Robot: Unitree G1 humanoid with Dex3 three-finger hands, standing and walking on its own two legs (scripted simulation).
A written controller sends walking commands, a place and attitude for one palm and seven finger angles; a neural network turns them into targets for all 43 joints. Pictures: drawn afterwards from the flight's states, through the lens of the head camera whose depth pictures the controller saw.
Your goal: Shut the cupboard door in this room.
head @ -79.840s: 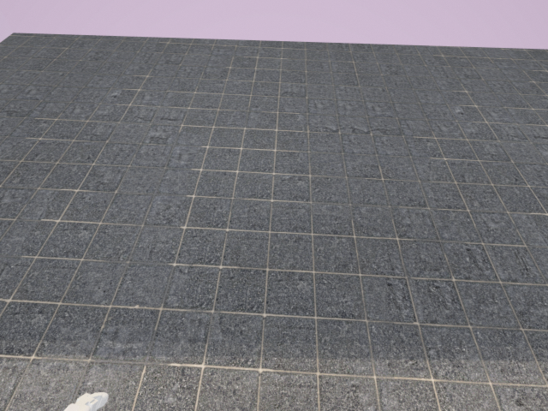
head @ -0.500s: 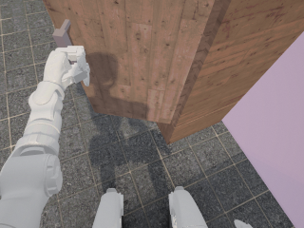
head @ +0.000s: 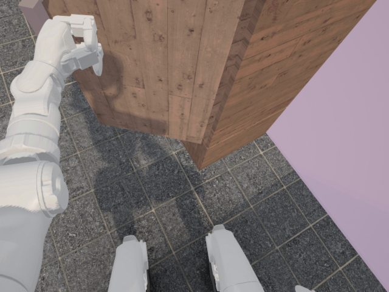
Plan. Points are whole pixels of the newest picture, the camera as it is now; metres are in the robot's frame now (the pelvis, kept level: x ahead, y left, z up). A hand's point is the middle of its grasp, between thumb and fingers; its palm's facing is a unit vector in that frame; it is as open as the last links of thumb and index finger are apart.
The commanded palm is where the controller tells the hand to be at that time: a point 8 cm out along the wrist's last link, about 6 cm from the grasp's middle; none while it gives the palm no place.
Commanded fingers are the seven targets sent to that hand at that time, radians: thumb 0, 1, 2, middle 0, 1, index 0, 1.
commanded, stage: push the door shut along its arc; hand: left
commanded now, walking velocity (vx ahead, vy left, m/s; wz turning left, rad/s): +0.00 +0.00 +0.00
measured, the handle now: (55, 32) +0.61 +0.20 +0.09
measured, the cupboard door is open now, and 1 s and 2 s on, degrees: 49 37 37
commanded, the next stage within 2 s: pull the fist back off the door in 0.54 s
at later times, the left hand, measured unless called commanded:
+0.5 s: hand (110, 35) +0.58 +0.10 +0.10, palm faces -0.38 -0.92 -0.05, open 3.1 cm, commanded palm +0.61 +0.11 +0.09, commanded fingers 0.00 0.90 0.90 -1.30 -1.50 -1.30 -1.50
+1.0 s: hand (124, 33) +0.60 +0.07 +0.09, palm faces +0.00 -1.00 -0.02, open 3.1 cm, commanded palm +0.57 +0.11 +0.09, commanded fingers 0.00 0.90 0.90 -1.30 -1.50 -1.30 -1.50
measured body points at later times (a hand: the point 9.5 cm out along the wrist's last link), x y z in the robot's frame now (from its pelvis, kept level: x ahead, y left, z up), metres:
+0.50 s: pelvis +0.00 +0.00 -0.02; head +0.19 +0.02 +0.39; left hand +0.60 +0.15 +0.11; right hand -0.01 -0.27 -0.12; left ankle +0.05 +0.14 -0.61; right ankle +0.05 -0.16 -0.61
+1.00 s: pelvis +0.01 +0.00 +0.00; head +0.19 +0.01 +0.41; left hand +0.60 +0.13 +0.09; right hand -0.03 -0.23 -0.11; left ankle +0.05 +0.14 -0.61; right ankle +0.05 -0.16 -0.61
